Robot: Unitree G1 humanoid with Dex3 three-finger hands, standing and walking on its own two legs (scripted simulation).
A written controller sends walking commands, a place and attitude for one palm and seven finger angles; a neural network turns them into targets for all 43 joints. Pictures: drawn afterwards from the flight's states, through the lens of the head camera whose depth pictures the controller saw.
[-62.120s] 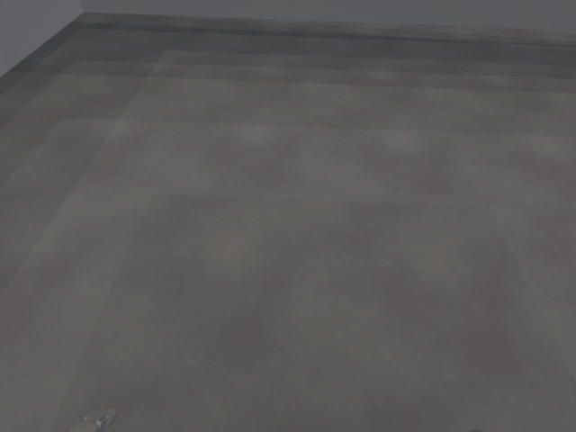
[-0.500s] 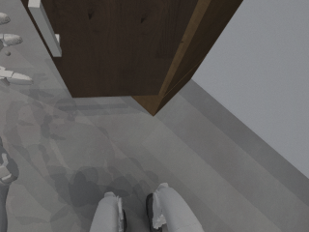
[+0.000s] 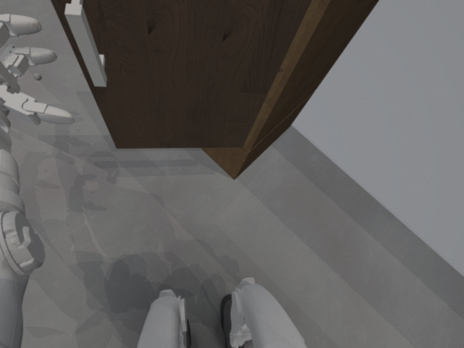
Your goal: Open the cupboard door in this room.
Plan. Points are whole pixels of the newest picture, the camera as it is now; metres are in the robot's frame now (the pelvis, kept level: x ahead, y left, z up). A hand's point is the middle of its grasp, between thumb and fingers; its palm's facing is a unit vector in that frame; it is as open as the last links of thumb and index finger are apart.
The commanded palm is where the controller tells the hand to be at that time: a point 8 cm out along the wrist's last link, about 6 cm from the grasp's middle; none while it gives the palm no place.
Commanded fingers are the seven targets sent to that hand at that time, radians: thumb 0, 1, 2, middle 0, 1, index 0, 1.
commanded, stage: move the hooked fingers beside the handle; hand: left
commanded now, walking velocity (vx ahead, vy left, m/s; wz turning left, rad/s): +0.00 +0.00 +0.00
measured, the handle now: (90, 41) +0.59 +0.19 +0.06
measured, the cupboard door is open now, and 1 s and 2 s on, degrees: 49 49 49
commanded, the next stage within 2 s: slide the fingers in behind the handle in 0.02 s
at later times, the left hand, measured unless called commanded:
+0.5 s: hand (60, 74) +0.53 +0.23 +0.05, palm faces +0.03 -1.00 -0.01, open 14.0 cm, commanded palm +0.52 +0.26 +0.05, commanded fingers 0.00 -0.50 0.30 -0.30 -1.20 -0.30 -1.20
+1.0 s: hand (81, 77) +0.53 +0.20 +0.05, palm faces +0.01 -1.00 +0.00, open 14.0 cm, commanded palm +0.51 +0.22 +0.05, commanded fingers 0.00 -0.50 0.30 -0.30 -1.20 -0.30 -1.20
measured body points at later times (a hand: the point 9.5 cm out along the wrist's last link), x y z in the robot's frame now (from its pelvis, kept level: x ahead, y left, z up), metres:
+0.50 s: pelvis +0.00 -0.01 +0.00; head +0.18 +0.03 +0.41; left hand +0.53 +0.28 +0.05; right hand +0.00 -0.28 -0.09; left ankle +0.00 +0.06 -0.63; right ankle +0.04 -0.12 -0.63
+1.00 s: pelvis +0.01 -0.01 +0.00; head +0.17 +0.02 +0.42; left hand +0.52 +0.25 +0.05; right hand +0.01 -0.28 -0.10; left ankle +0.00 +0.06 -0.63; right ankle +0.04 -0.12 -0.63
